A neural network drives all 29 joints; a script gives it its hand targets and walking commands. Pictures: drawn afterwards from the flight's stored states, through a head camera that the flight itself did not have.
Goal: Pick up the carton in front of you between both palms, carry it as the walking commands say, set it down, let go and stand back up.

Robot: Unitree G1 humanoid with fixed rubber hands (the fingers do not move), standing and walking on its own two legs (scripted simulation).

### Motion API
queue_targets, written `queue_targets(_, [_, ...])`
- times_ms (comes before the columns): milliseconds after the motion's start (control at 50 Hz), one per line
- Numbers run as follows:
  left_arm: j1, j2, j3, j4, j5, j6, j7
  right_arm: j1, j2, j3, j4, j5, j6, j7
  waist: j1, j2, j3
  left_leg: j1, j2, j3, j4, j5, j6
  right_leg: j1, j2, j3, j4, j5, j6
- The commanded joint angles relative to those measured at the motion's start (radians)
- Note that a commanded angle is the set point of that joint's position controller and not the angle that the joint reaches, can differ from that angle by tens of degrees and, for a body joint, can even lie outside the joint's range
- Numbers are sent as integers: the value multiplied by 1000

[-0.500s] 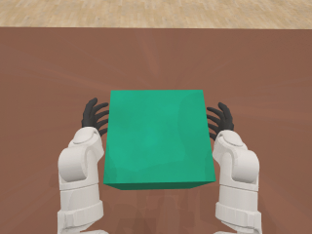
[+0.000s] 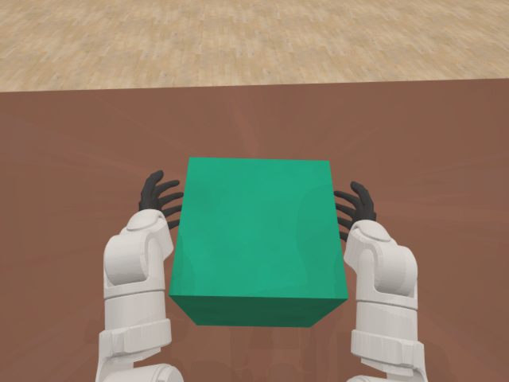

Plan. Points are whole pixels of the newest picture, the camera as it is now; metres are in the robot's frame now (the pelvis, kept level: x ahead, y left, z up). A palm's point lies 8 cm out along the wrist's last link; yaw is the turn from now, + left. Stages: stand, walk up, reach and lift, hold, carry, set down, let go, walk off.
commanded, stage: carry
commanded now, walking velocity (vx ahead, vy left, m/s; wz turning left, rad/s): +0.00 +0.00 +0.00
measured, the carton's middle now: (256, 251) +0.32 +0.00 +0.03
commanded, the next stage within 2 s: none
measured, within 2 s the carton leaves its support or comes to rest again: neither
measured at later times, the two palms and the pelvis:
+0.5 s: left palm (163, 223) +0.31 +0.14 +0.11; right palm (374, 234) +0.30 -0.17 +0.10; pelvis -0.01 -0.02 +0.00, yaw +0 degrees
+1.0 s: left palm (167, 231) +0.29 +0.13 +0.12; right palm (388, 241) +0.29 -0.18 +0.11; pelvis -0.02 -0.03 +0.00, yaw +0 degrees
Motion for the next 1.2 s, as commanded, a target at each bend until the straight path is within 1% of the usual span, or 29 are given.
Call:
queue_targets(0, [-537, -737, -611, -59, -178, -10, -10, -535, 696, 588, -49, 133, -19, 1, -6, 28, -353, 275, 192, -144, 15, 793, -9, 41, -89, 50, 13, 476, -9])
queue_targets(80, [-466, -697, -575, -33, -132, -1, 3, -565, 702, 607, -54, 150, -12, -4, -7, -62, -286, 198, 182, -146, -29, 597, -8, 50, -102, 63, -31, 432, -12])
queue_targets(120, [-482, -731, -590, -23, -140, 0, 2, -562, 719, 607, -64, 173, -14, 3, 10, 29, -304, 197, 185, -157, -37, 522, -9, 60, -112, 77, -42, 379, -33])
queue_targets(160, [-529, -705, -587, -86, -145, -10, -8, -562, 739, 604, -39, 144, -11, 7, -10, -40, -281, 187, 156, -128, -26, 404, -33, 61, -137, 74, -52, 534, -47])
queue_targets(200, [-465, -693, -577, -18, -140, -1, -2, -500, 689, 596, -22, 134, -10, 4, -7, -28, -316, 165, 168, -141, -51, 277, -27, 89, -141, 88, -59, 435, -46])
queue_targets(280, [-523, -739, -590, -63, -142, -3, -14, -580, 721, 614, -65, 156, -13, 10, -11, -10, -266, 132, 177, -170, -77, 354, -22, 46, -108, 64, -65, 258, -34])
queue_targets(360, [-477, -680, -588, -25, -128, 5, 2, -516, 694, 586, -57, 142, -12, 1, -1, 11, -303, 196, 205, -179, -42, 635, -22, 65, -104, 59, -2, 420, -33])
queue_targets(400, [-495, -690, -584, -26, -142, 4, -3, -534, 692, 604, -37, 155, -7, 2, -14, 77, -328, 245, 206, -152, -22, 601, -13, 20, -107, 61, -20, 363, -47])
queue_targets(460, [-485, -698, -578, -25, -146, 15, 3, -542, 699, 589, -53, 156, -6, -2, -10, 17, -347, 225, 202, -172, -27, 669, -10, 77, -93, 48, -16, 370, -28])
queue_targets(500, [-493, -726, -578, -35, -159, 4, -2, -580, 714, 607, -68, 172, -11, 3, 0, -37, -336, 199, 183, -137, 13, 655, -8, 72, -101, 58, 3, 558, -39])
queue_targets(520, [-502, -710, -586, -17, -142, 9, -4, -572, 682, 577, -55, 129, -8, -2, 0, -4, -321, 188, 162, -127, 18, 652, -22, 67, -98, 60, 16, 581, -41])
queue_targets(540, [-487, -724, -591, -48, -165, 3, -8, -581, 705, 599, -90, 156, -7, -3, -4, 8, -338, 196, 169, -127, 14, 546, -21, 69, -121, 79, -12, 625, -46])
queue_targets(560, [-503, -679, -565, -28, -128, 5, -3, -564, 689, 592, -28, 144, 4, -3, -15, -94, -277, 147, 151, -120, -1, 440, -30, 66, -125, 86, -22, 669, -44])
queue_targets(580, [-468, -698, -568, -5, -144, 15, -1, -542, 683, 586, -48, 150, 1, -2, -5, -38, -315, 153, 158, -108, -11, 451, -36, 109, -123, 68, -24, 615, -41])
queue_targets(600, [-486, -692, -552, -24, -142, 8, -2, -561, 701, 591, -49, 149, 2, 0, -3, -99, -307, 133, 162, -124, -3, 435, -37, 110, -126, 61, -22, 633, -43])
queue_targets(640, [-552, -752, -604, -61, -170, 2, -9, -613, 710, 581, -76, 159, -14, 5, -10, 16, -337, 158, 169, -133, -10, 381, -13, 101, -142, 93, -39, 563, -71])
queue_targets(700, [-466, -695, -553, 40, -120, 15, -3, -604, 682, 598, -33, 155, 0, -3, 6, -20, -272, 158, 185, -158, -64, 347, -29, 65, -123, 83, -61, 376, -69])
queue_targets(800, [-570, -734, -572, -51, -149, 10, -3, -551, 711, 555, -4, 132, 5, -1, 8, 3, -320, 179, 203, -142, -22, 500, -21, 81, -123, 77, -59, 510, -52])
queue_targets(880, [-517, -725, -577, -3, -145, 22, -4, -587, 692, 546, -41, 125, 2, -2, -1, 45, -264, 178, 181, -154, -70, 381, -30, 42, -118, 76, -69, 305, -63])
queue_targets(920, [-551, -676, -557, 4, -114, 20, 4, -603, 696, 552, 7, 127, 6, -8, -4, 29, -228, 168, 170, -147, -82, 168, -22, 6, -78, 58, -86, 140, -68])
queue_targets(980, [-557, -705, -537, 22, -139, 14, -8, -691, 726, 574, -12, 138, 2, -8, 6, -171, -174, 12, 79, -92, 3, -204, -13, -1, -132, 177, -232, -239, -139])
queue_targets(1000, [-532, -719, -544, 45, -131, 15, -7, -673, 717, 574, -25, 134, 8, -8, 25, -193, -88, -139, 48, -40, 77, -197, -35, 48, -204, 310, -287, -259, -191])
queue_targets(1020, [-545, -666, -544, 45, -102, 17, -1, -641, 692, 539, 45, 120, 15, -4, 25, -103, -78, -139, 42, -19, 89, -208, -29, 42, -250, 344, -265, -228, -221])
queue_targets(1060, [-566, -712, -547, 30, -133, 17, 1, -634, 704, 542, 18, 131, 6, -9, 25, -76, -126, -90, 19, -11, 4, -168, -27, 103, -218, 256, -164, 105, -209])
queue_targets(1080, [-552, -684, -548, 13, -109, 16, 4, -615, 715, 533, 57, 126, 15, -8, 31, -98, -166, -45, 34, -16, 5, -145, -24, 113, -193, 209, -94, 107, -178])
queue_targets(1120, [-569, -718, -553, 16, -135, 12, 4, -595, 717, 547, 49, 130, 5, -11, -6, -90, -209, 135, 63, -115, -38, -128, 7, -61, -129, 130, 14, 38, -131])
queue_targets(1140, [-635, -694, -570, -8, -133, 14, 8, -587, 712, 516, 105, 104, 4, -14, -60, 85, -174, 295, 176, -309, -118, -10, 60, -269, -29, 3, 218, 90, -80])
queue_targets(1160, [-589, -728, -588, 15, -150, 24, 2, -574, 677, 523, 45, 116, -12, -14, -81, 326, -209, 462, 343, -568, -154, 221, 166, -477, 32, -53, 412, -134, -49])
queue_targets(1180, [-604, -715, -558, 28, -149, 13, 7, -569, 674, 530, 68, 118, -3, -15, -98, 260, -165, 518, 383, -631, -136, 420, 234, -627, 30, -9, 555, -295, -61])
